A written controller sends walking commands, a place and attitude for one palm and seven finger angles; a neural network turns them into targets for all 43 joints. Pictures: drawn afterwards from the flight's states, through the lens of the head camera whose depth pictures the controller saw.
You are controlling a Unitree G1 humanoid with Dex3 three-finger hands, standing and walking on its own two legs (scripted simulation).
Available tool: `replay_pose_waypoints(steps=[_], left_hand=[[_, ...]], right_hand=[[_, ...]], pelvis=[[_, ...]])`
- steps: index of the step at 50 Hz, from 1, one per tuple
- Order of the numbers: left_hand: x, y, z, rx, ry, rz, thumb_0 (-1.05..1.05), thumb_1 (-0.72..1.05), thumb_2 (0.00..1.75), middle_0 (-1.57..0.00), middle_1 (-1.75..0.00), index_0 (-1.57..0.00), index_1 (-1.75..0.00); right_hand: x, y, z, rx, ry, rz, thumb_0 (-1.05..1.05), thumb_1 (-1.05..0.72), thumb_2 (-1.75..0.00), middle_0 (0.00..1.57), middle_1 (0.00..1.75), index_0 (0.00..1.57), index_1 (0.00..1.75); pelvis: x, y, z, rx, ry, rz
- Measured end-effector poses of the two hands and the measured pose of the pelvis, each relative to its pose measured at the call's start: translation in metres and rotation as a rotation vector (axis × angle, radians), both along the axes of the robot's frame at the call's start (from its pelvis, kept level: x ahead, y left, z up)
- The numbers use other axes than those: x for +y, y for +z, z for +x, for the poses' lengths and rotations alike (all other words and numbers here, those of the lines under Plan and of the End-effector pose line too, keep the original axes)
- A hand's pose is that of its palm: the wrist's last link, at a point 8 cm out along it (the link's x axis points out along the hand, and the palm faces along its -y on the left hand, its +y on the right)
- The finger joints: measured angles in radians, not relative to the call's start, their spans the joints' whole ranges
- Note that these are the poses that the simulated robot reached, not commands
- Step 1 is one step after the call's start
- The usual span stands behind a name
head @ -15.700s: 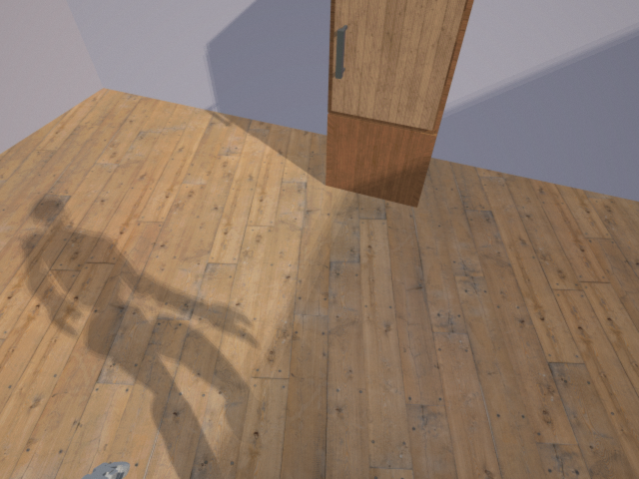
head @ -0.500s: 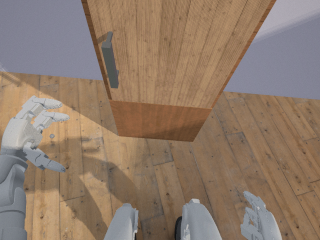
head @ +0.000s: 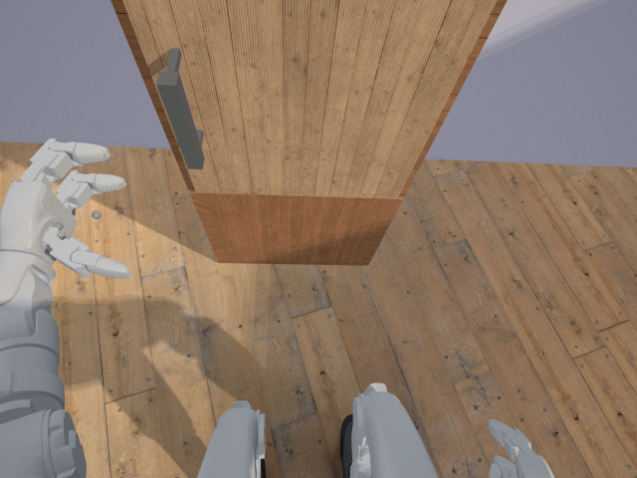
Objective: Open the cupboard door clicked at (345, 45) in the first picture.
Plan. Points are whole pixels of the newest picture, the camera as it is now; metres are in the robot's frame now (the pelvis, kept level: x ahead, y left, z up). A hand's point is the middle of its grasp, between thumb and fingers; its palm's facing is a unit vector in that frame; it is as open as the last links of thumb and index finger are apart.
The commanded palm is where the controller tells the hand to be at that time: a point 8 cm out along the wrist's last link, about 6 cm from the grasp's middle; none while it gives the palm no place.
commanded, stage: move the hooked fingers beside the handle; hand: left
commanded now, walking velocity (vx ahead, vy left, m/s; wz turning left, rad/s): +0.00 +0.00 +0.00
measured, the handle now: (186, 114) +0.58 +0.18 +0.02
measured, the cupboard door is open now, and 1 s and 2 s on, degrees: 0 0 0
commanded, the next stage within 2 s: slide the fingers in behind the handle in 1.54 s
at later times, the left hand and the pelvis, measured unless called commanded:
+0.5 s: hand (118, 162) +0.49 +0.25 +0.03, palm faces -0.03 -1.00 -0.03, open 14.0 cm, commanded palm +0.48 +0.30 +0.03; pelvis -0.01 +0.00 -0.02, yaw -1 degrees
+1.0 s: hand (129, 137) +0.54 +0.25 +0.02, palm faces -0.01 -1.00 -0.03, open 14.0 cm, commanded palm +0.52 +0.29 +0.03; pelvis +0.00 +0.01 -0.02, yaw -2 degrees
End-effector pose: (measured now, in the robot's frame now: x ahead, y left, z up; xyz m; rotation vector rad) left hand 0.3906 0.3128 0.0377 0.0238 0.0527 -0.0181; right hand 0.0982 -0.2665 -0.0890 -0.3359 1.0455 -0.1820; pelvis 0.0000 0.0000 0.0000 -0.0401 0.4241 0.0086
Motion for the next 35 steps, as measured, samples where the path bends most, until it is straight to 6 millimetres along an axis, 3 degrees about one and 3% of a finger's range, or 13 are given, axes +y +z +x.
replay_pose_waypoints(steps=[15, 35], left_hand=[[0.001, -0.001, 0.041, -0.012, -0.011, -0.001, -0.01, -0.5, 0.3, -0.3, -1.2, -0.3, -1.2], [-0.008, -0.004, 0.116, -0.016, -0.008, 0.009, -0.01, -0.5, 0.3, -0.3, -1.2, -0.3, -1.2]], right_hand=[[-0.007, -0.012, -0.032, 0.13, -0.034, -0.024, 0.0, -0.91, -0.9, 0.21, 0.3, 0.21, 0.3], [0.001, -0.022, -0.093, 0.319, -0.113, -0.039, 0.0, -0.91, -0.9, 0.21, 0.3, 0.21, 0.3]], pelvis=[[0.0, -0.01, -0.006, 0.035, 0.001, -0.009], [0.006, -0.026, -0.012, 0.111, -0.009, -0.031]])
